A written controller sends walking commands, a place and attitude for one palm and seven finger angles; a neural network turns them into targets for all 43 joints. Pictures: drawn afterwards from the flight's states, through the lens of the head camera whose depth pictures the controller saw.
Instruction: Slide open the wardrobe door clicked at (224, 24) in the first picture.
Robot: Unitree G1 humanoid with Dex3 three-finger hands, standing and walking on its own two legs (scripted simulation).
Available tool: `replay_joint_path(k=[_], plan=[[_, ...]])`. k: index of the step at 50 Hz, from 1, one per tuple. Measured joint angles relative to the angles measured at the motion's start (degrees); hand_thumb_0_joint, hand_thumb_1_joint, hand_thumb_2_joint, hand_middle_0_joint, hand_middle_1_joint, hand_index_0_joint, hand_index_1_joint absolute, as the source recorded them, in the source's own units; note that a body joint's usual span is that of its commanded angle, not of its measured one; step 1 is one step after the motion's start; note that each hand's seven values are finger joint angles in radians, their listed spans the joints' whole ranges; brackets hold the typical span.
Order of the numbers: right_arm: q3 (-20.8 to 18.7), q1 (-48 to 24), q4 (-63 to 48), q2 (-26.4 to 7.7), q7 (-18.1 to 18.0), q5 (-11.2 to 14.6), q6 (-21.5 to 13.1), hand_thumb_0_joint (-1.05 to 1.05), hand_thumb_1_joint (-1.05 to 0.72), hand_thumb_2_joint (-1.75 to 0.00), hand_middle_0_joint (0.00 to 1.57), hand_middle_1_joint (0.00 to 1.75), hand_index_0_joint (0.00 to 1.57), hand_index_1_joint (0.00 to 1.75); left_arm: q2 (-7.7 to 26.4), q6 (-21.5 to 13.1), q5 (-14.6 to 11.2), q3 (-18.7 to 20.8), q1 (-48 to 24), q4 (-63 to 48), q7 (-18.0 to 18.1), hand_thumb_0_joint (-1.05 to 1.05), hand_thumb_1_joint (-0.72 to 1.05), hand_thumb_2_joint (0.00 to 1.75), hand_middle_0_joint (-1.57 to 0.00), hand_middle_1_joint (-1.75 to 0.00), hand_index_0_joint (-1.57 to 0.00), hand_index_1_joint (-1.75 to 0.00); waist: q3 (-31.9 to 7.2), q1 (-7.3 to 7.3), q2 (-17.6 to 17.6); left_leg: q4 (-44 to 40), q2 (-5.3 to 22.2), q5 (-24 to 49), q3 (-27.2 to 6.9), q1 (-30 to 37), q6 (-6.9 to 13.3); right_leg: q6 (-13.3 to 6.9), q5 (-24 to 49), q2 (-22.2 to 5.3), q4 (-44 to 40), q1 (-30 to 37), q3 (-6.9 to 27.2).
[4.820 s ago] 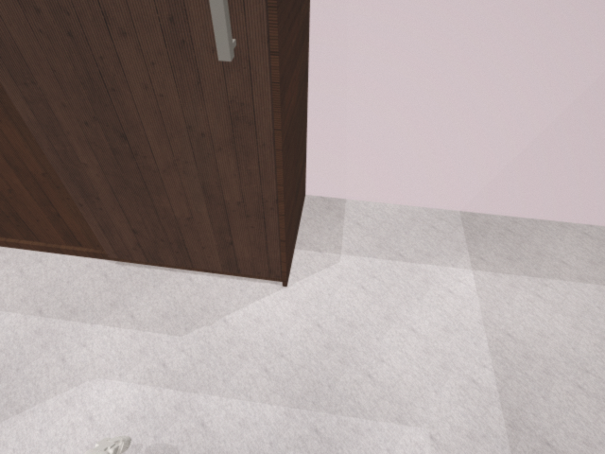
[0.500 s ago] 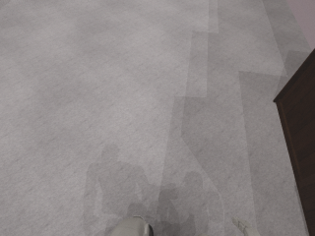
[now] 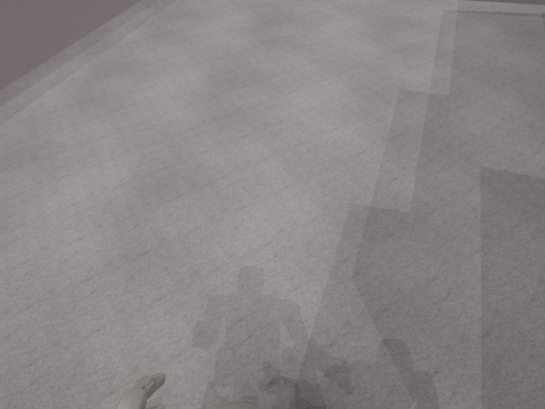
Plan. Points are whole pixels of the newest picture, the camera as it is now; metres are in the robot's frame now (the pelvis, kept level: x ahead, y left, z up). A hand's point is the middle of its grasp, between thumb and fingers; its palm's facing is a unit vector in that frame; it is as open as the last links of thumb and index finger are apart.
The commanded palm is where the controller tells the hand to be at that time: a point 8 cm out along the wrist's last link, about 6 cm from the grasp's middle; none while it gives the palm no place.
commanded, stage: walk to a spot facing it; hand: right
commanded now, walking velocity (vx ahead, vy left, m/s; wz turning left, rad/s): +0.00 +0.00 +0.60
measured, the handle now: out of the picture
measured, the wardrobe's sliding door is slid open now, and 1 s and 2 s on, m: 0.00 0.00 0.00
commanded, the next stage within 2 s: turn to face it in 0.30 s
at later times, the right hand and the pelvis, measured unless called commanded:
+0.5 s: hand (345, 367) +0.21 -0.11 -0.15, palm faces -0.30 +0.91 -0.27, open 7.4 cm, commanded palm none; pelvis +0.02 +0.04 -0.01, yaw +17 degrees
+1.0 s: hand out of the picture +0.09 -0.20 -0.19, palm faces -0.01 +0.98 -0.20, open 7.3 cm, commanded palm none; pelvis +0.02 -0.01 +0.00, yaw +3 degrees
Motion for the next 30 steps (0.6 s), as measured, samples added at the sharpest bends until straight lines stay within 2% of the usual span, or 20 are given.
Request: replay_joint_path(k=[3, 7, 11, 14, 17, 19, 20, 21, 23, 25, 27, 30], plan=[[-0.4, 0.1, 0.1, -0.5, 0.7, -0.2, 0.3, 0.01, -0.91, -0.89, 0.2, 0.3, 0.2, 0.3, -0.2, -0.1, 0.2, 0.0, 1.7, 0.4, 0.2, 0.0, 0.91, 0.9, -0.2, -0.3, -0.2, -0.3, 0.4, 0.66, -0.7, 10.1, 2.4, 0.7, 1.6, -2.4, -1.4, -0.1, 0.3, -1.4, -2.1, 2.0, -1.9], [-0.5, -0.8, -0.1, -0.7, 1.0, -0.1, 0.8, 0.01, -0.91, -0.89, 0.2, 0.3, 0.2, 0.3, -0.2, -0.6, 0.2, 0.4, 4.0, 1.5, 0.2, 0.01, 0.91, 0.9, -0.2, -0.3, -0.21, -0.3, 1.3, 1.44, -1.4, 11.2, 5.4, 1.9, 2.4, -2.3, -2.5, 0.0, 0.0, -2.9, -3.1, 3.7, -4.7], [-0.3, -3.0, -0.3, -0.3, 1.1, 0.0, 1.3, 0.01, -0.91, -0.89, 0.2, 0.3, 0.2, 0.3, 0.1, -0.5, 0.3, 1.1, 6.3, 2.9, 0.0, 0.01, 0.91, 0.9, -0.2, -0.3, -0.21, -0.3, 2.3, 2.69, -2.2, 5.1, 7.3, 1.8, 4.2, -0.5, -2.7, 0.5, -1.1, -4.2, -2.5, 4.6, -7.7], [0.0, -5.2, -0.8, 0.4, 1.2, 0.0, 1.3, 0.01, -0.91, -0.89, 0.2, 0.29, 0.2, 0.3, 0.8, -0.2, 0.5, 1.8, 7.7, 4.0, -0.2, 0.01, 0.91, 0.9, -0.2, -0.3, -0.2, -0.3, 3.0, 3.82, -3.0, -2.1, 7.8, 1.3, 6.2, 1.7, -2.2, 1.3, -2.5, -5.4, -0.9, 4.9, -10.1], [0.5, -7.3, -1.6, 1.1, 1.2, -0.1, 0.7, 0.01, -0.91, -0.89, 0.2, 0.29, 0.2, 0.3, 2.0, 0.1, 0.6, 2.6, 8.8, 5.1, -0.5, 0.01, 0.91, 0.9, -0.2, -0.3, -0.2, -0.3, 3.5, 5.0, -4.2, -10.2, 7.1, 1.7, 8.0, 4.8, -1.0, 2.5, -4.6, -6.8, 2.1, 4.6, -12.5], [1.0, -8.3, -2.6, 1.2, 1.3, -0.1, -0.5, 0.01, -0.91, -0.89, 0.2, 0.29, 0.2, 0.3, 2.9, 0.3, 0.3, 3.0, 10.1, 5.4, -0.8, 0.01, 0.91, 0.9, -0.2, -0.3, -0.2, -0.3, 3.2, 5.42, -4.9, -18.5, 6.3, 7.3, 9.0, 8.5, 0.7, 3.6, -6.9, -8.2, 6.7, 3.3, -13.6], [1.2, -8.9, -2.8, 1.5, 1.0, -0.2, -1.4, 0.01, -0.91, -0.89, 0.2, 0.3, 0.2, 0.3, 3.5, 0.7, 0.1, 3.2, 10.3, 5.7, -0.9, 0.01, 0.91, 0.9, -0.2, -0.3, -0.2, -0.3, 3.4, 5.37, -5.9, -18.7, 5.5, 7.4, 9.1, 8.5, 2.5, 4.2, -8.1, -9.1, 11.6, 1.4, -12.2], [1.6, -9.4, -3.0, 1.8, 0.6, 0.0, -2.2, 0.01, -0.91, -0.89, 0.2, 0.3, 0.2, 0.3, 4.1, 1.4, -0.1, 3.3, 10.0, 6.0, -0.8, 0.01, 0.91, 0.9, -0.2, -0.3, -0.2, -0.3, 3.7, 5.59, -6.6, -17.3, 4.9, 6.5, 8.9, 8.0, 3.6, 4.8, -11.1, -8.8, 18.0, -1.3, -8.7], [2.2, -10.0, -3.2, 2.4, -0.2, 0.3, -2.8, 0.01, -0.91, -0.89, 0.2, 0.3, 0.2, 0.3, 4.5, 2.5, -0.2, 3.2, 9.5, 6.5, -0.1, 0.01, 0.91, 0.9, -0.2, -0.3, -0.2, -0.3, 3.9, 6.31, -7.1, -17.0, 4.6, 5.4, 8.7, 8.7, 4.5, 5.0, -13.7, -6.7, 28.8, -6.4, -2.3], [2.6, -9.9, -3.0, 2.9, -1.0, 0.4, -2.9, 0.01, -0.91, -0.89, 0.2, 0.3, 0.2, 0.3, 4.2, 2.8, -0.2, 2.9, 9.0, 7.2, 0.1, 0.01, 0.91, 0.9, -0.19, -0.3, -0.2, -0.29, 3.2, 6.41, -6.8, -19.2, 4.5, 6.0, 8.4, 10.4, 4.4, 5.0, -11.5, -5.2, 34.7, -10.0, 1.1], [3.1, -9.6, -2.2, 3.5, -1.4, 0.4, -3.0, 0.01, -0.91, -0.89, 0.2, 0.3, 0.2, 0.3, 3.7, 2.8, -0.1, 2.5, 8.8, 7.7, 0.0, 0.01, 0.91, 0.9, -0.19, -0.3, -0.2, -0.29, 2.0, 6.66, -6.6, -21.9, 4.3, 7.2, 8.5, 12.2, 4.5, 5.1, -8.2, -4.5, 35.5, -12.1, 3.1], [4.3, -9.1, -0.9, 4.7, -1.5, 0.3, -3.4, 0.01, -0.91, -0.89, 0.2, 0.3, 0.2, 0.3, 2.6, 2.4, -0.2, 1.9, 9.0, 8.2, -0.2, 0.01, 0.91, 0.9, -0.19, -0.3, -0.2, -0.29, 0.4, 7.22, -6.3, -24.7, 4.3, 8.0, 9.5, 14.6, 4.7, 5.1, -5.2, -4.0, 29.7, -12.4, 4.5]])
